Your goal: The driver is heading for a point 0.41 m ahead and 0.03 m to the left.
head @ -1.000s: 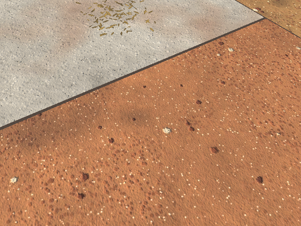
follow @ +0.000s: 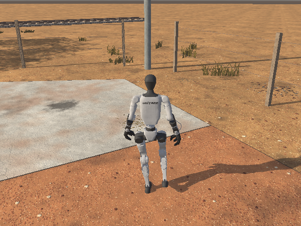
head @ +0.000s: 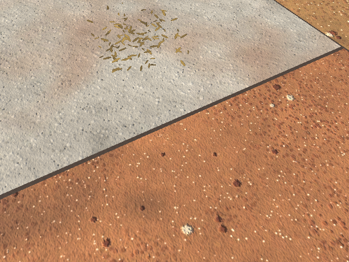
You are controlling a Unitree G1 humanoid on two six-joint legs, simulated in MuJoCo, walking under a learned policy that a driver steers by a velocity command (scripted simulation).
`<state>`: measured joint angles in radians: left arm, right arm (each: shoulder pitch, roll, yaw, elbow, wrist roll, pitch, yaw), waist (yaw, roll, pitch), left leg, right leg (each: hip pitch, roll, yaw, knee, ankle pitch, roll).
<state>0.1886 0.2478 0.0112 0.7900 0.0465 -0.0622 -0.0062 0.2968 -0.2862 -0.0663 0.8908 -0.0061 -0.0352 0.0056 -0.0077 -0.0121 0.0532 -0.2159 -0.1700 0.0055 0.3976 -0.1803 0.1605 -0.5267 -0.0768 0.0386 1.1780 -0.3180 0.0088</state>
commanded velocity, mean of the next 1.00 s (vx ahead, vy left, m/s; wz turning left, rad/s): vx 0.26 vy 0.00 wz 0.30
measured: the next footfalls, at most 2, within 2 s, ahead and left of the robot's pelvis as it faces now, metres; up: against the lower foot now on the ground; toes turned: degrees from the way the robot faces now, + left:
right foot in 0.32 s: +0.38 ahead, -0.12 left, +0.00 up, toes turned +14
left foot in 0.74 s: +0.37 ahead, +0.09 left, +0.00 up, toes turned +15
